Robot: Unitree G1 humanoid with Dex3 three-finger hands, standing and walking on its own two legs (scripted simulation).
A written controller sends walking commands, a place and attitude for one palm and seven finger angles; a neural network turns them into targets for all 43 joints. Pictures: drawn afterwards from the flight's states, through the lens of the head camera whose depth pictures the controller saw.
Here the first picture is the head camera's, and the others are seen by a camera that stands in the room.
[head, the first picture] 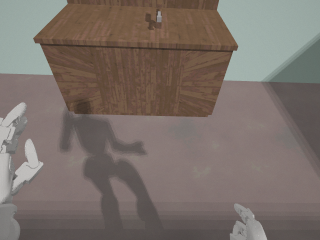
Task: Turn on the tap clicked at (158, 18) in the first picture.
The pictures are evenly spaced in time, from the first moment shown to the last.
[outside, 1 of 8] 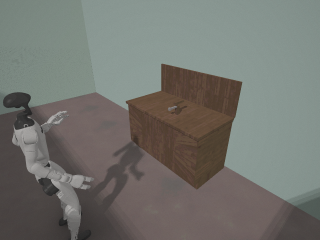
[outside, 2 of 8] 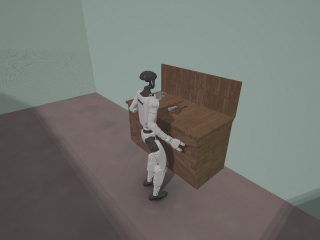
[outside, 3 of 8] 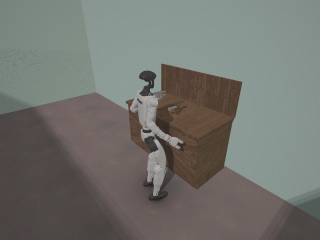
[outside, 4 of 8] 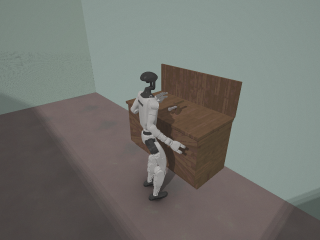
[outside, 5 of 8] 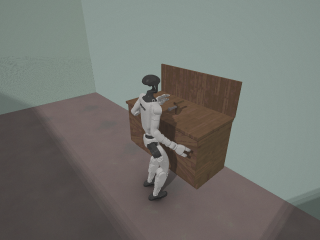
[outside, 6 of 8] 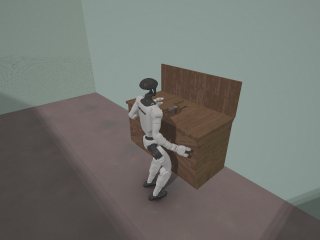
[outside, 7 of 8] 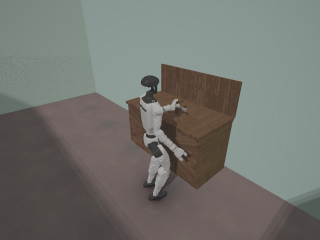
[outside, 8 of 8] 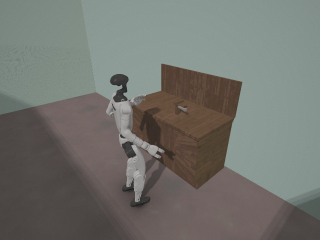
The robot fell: no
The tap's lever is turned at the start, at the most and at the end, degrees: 0 87 86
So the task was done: yes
